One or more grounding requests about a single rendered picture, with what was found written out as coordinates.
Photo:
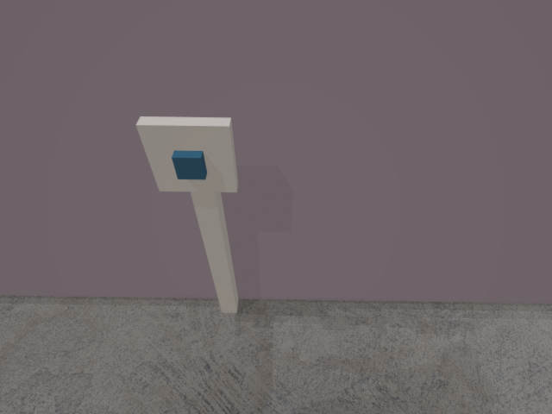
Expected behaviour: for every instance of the button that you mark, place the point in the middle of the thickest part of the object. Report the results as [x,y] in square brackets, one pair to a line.
[189,164]

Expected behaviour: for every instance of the panel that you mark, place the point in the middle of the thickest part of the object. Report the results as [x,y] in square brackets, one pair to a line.
[160,137]

